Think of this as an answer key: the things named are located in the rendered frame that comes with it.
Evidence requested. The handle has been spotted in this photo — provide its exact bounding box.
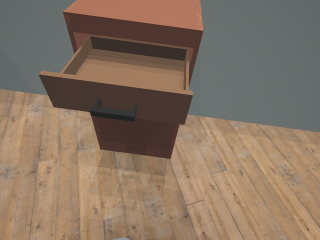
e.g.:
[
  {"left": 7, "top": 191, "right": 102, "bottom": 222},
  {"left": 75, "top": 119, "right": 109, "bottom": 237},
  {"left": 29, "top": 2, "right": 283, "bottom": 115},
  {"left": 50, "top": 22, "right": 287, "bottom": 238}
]
[{"left": 90, "top": 98, "right": 137, "bottom": 122}]

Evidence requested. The drawer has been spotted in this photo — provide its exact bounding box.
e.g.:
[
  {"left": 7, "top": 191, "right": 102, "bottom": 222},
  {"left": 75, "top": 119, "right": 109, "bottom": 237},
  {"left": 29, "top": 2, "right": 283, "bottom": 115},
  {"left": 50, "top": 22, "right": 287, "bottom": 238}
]
[{"left": 38, "top": 35, "right": 193, "bottom": 125}]

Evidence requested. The cabinet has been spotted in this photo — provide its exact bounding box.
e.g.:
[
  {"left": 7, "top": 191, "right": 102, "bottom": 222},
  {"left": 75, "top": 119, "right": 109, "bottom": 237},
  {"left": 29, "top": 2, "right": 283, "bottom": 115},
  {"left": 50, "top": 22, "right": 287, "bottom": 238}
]
[{"left": 63, "top": 0, "right": 204, "bottom": 159}]

